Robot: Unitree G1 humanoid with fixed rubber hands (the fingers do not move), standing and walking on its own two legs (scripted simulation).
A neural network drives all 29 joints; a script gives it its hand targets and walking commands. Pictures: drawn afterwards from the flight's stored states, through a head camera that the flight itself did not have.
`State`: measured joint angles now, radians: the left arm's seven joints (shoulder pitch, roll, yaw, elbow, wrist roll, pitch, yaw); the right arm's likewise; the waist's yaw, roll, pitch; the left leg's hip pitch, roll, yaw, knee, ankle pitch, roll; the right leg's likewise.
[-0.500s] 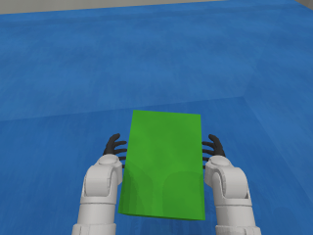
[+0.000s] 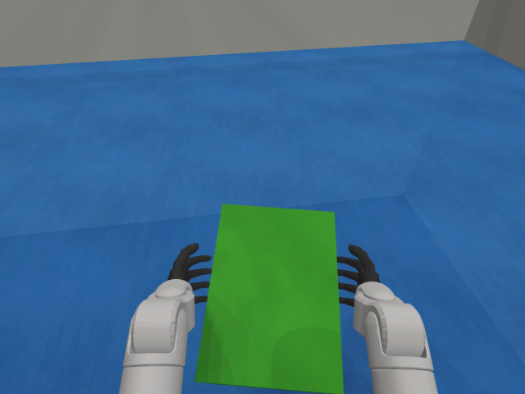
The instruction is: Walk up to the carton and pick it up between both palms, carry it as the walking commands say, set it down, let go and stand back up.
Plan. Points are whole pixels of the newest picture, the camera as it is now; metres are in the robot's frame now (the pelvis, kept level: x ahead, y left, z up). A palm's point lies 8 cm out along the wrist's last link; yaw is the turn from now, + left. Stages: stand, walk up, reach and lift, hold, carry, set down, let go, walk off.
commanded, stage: carry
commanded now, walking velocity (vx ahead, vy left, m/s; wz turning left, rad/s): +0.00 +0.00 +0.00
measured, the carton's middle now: (270, 301) +0.31 +0.01 -0.02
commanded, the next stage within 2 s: hold in 0.40 s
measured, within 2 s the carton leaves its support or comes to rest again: neither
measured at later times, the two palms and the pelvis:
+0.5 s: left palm (183, 295) +0.28 +0.14 +0.04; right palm (363, 301) +0.28 -0.13 +0.04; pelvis +0.00 +0.00 +0.00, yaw -1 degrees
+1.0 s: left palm (174, 289) +0.29 +0.16 +0.04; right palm (347, 288) +0.30 -0.11 +0.04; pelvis +0.00 +0.01 +0.00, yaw -4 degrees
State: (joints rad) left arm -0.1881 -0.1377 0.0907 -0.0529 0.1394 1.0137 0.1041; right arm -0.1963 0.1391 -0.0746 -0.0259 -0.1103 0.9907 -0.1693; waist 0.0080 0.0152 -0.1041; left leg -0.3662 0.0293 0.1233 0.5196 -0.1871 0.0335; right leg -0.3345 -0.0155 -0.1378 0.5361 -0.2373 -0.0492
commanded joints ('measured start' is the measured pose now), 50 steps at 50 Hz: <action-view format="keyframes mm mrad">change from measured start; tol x16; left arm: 1 -517 -906 -588 -199 -378 -76 -253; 20 -449 -884 -546 -109 -330 -134 -236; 21 -313 -877 -406 215 -166 -195 -242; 29 -702 -916 -533 -24 -216 -390 -290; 38 -684 -991 -290 509 -52 -329 -329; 50 -935 -1122 -166 588 -45 -450 -294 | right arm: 1 -515 899 600 -193 351 -43 286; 10 -446 872 509 -19 271 -96 285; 15 -495 878 573 -183 334 -82 269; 22 -320 908 461 141 123 -250 310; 28 -667 990 592 17 223 -358 357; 50 -876 970 36 782 -62 -507 446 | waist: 1 7 -52 -238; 20 11 -6 -309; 21 12 -78 -56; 28 37 -69 -337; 38 89 -77 -27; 50 5 144 -22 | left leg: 1 115 125 -141 -90 53 -8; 20 166 149 -141 -95 128 10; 21 279 -94 -201 -106 196 22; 23 349 -96 -195 -106 372 23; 37 238 -66 -243 -92 -199 30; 50 104 15 -359 -174 -265 -14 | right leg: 1 58 -177 183 -159 -11 -4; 20 105 -150 157 -101 33 -9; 21 181 82 262 -133 145 2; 24 292 47 298 -116 417 45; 38 123 1 340 -239 -405 -4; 50 170 89 217 22 -48 -2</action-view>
